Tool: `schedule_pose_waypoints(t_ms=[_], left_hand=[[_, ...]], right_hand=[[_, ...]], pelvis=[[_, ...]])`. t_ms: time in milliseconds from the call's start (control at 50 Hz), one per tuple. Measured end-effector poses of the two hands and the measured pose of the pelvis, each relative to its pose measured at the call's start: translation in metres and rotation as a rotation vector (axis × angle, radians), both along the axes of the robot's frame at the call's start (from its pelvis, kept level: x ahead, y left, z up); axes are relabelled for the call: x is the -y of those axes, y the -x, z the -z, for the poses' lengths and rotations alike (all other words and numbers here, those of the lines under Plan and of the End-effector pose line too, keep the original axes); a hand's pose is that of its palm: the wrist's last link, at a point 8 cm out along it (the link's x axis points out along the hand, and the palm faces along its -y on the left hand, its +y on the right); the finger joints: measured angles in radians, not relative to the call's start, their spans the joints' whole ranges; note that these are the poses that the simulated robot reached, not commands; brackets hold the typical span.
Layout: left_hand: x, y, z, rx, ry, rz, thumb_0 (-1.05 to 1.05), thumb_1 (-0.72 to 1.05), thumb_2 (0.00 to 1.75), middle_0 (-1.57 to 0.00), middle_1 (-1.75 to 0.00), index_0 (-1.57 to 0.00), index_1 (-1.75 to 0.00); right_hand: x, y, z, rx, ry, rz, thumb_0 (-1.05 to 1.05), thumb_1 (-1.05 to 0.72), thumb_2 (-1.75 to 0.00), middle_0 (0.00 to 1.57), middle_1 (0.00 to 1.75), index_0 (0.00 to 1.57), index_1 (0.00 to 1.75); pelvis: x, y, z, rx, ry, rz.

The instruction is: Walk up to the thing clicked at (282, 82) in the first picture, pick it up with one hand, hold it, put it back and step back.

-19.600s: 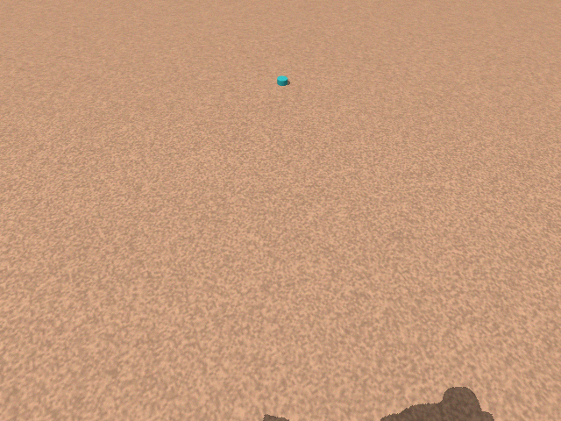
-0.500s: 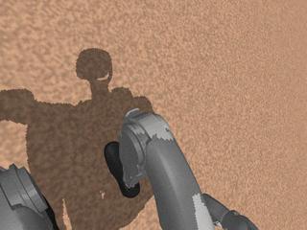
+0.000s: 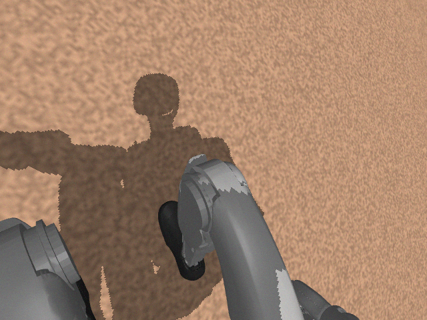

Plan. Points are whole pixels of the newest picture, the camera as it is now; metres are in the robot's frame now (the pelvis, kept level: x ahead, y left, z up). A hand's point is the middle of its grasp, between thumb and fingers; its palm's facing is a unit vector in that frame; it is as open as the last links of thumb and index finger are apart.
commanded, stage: settle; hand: left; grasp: from above
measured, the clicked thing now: out of the picture +0.47 +0.34 -0.27
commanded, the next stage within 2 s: lift in 0.56 s
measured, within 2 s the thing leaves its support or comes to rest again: neither
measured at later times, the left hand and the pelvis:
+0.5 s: hand out of the picture +0.44 +0.33 -0.15, palm faces -0.41 -0.10 -0.91, open 9.6 cm; pelvis +0.00 -0.01 +0.01, yaw +5 degrees
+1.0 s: hand out of the picture +0.42 +0.34 -0.08, palm faces -0.44 -0.13 -0.89, open 9.6 cm; pelvis +0.00 -0.01 +0.05, yaw +8 degrees
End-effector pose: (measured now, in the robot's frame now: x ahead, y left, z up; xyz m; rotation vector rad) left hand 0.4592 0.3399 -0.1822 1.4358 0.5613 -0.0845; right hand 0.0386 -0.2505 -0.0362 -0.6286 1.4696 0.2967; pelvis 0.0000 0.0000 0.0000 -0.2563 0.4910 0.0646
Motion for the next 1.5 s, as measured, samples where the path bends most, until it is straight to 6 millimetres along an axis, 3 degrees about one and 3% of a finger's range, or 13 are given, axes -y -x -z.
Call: schedule_pose_waypoints(t_ms=[160,360,640,800,1000,1200,1360,1500], left_hand=[[-0.007,0.008,-0.039,-0.022,-0.028,0.002,-0.02,0.05,0.45,-0.61,-0.78,-0.7,-0.69],[0.004,0.013,-0.074,-0.035,-0.003,0.057,-0.02,0.05,0.45,-0.61,-0.78,-0.7,-0.69],[0.001,0.009,-0.104,-0.024,-0.044,0.067,-0.02,0.04,0.46,-0.63,-0.75,-0.71,-0.68],[0.002,0.012,-0.12,-0.034,-0.018,0.039,-0.02,0.04,0.47,-0.62,-0.76,-0.7,-0.68],[-0.002,0.034,-0.163,-0.058,-0.014,0.039,-0.02,0.04,0.48,-0.61,-0.77,-0.69,-0.7],[-0.003,0.064,-0.223,-0.043,-0.009,0.048,-0.02,0.04,0.5,-0.58,-0.79,-0.67,-0.72],[0.005,0.089,-0.278,-0.015,0.005,0.054,-0.01,0.05,0.5,-0.57,-0.79,-0.66,-0.72],[0.009,0.109,-0.339,0.004,0.0,0.029,-0.02,0.05,0.49,-0.58,-0.79,-0.67,-0.71]], right_hand=[[0.01,-0.016,0.011,0.05,-0.017,0.062,0.0,-0.91,-0.9,0.2,0.3,0.2,0.3],[0.019,-0.032,0.021,0.116,-0.013,0.107,0.0,-0.91,-0.9,0.2,0.3,0.2,0.3],[0.017,-0.035,0.031,0.116,-0.005,0.17,0.0,-0.91,-0.9,0.2,0.3,0.2,0.3],[0.018,-0.032,0.025,0.101,0.004,0.208,0.0,-0.91,-0.9,0.2,0.3,0.2,0.3],[0.023,-0.042,0.006,0.137,0.017,0.257,0.0,-0.91,-0.91,0.2,0.3,0.2,0.3],[0.017,-0.072,-0.024,0.232,-0.005,0.263,0.0,-0.91,-0.91,0.2,0.3,0.2,0.3],[0.004,-0.1,-0.064,0.324,-0.038,0.269,0.0,-0.91,-0.9,0.2,0.3,0.2,0.3],[-0.007,-0.118,-0.111,0.394,-0.065,0.294,0.0,-0.91,-0.9,0.21,0.3,0.2,0.3]], pelvis=[[0.002,-0.003,-0.005,-0.043,-0.021,-0.011],[0.004,0.001,-0.009,-0.051,-0.051,-0.033],[0.007,0.001,-0.016,-0.086,-0.081,-0.051],[0.008,0.001,-0.028,-0.106,-0.086,-0.06],[0.008,0.003,-0.054,-0.12,-0.101,-0.074],[0.007,0.006,-0.092,-0.116,-0.116,-0.085],[0.005,0.007,-0.134,-0.091,-0.127,-0.097],[0.004,0.005,-0.183,-0.047,-0.146,-0.109]])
